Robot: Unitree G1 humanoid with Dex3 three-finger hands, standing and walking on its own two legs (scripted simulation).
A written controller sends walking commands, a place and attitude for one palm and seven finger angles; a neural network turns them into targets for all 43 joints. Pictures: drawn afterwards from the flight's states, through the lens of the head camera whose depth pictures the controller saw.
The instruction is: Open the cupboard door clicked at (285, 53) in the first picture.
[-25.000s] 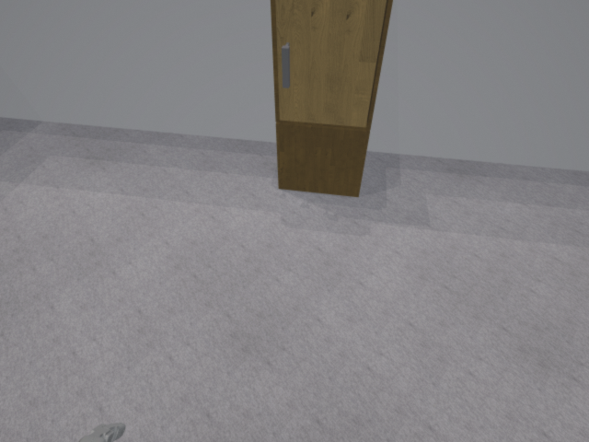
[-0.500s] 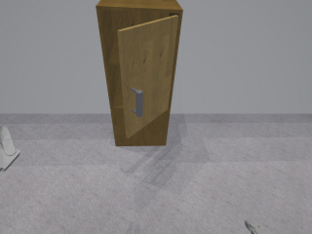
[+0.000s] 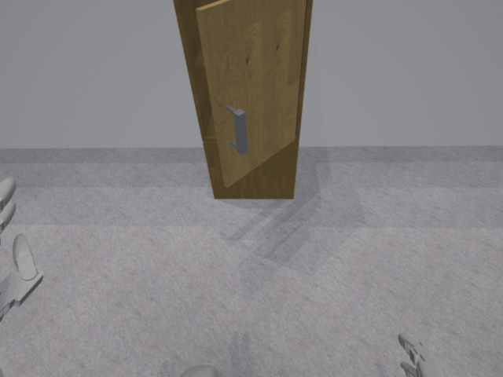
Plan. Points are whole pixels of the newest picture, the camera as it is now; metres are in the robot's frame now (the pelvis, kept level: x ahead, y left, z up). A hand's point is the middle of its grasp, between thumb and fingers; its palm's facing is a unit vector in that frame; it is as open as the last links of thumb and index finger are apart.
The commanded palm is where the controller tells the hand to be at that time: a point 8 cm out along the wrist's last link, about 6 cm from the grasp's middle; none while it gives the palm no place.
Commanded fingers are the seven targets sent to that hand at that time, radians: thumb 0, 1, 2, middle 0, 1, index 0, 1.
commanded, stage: let the arm hang, fingers relaxed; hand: left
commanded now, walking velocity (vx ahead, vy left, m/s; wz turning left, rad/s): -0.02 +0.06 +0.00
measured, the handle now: (236, 130) +0.80 +0.11 -0.10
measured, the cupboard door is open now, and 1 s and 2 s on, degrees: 46 46 46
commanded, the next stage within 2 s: look to check the result in 1.20 s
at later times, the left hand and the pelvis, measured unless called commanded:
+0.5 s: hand out of the picture +0.07 +0.19 -0.17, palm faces +0.08 -0.97 -0.22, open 6.9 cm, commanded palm none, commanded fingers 0.00 0.90 0.90 -0.20 -0.30 -0.20 -0.30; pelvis +0.01 +0.00 -0.02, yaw +4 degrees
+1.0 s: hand out of the picture +0.03 +0.20 -0.17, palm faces +0.04 -0.98 -0.20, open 7.4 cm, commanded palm none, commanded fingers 0.00 0.90 0.90 -0.20 -0.30 -0.20 -0.30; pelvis +0.02 +0.02 +0.00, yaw +2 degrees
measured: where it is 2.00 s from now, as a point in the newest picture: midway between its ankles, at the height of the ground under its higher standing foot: outside the picture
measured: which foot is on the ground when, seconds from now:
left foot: up 0.00-0.10, down 0.12-1.00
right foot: down 0.00-1.00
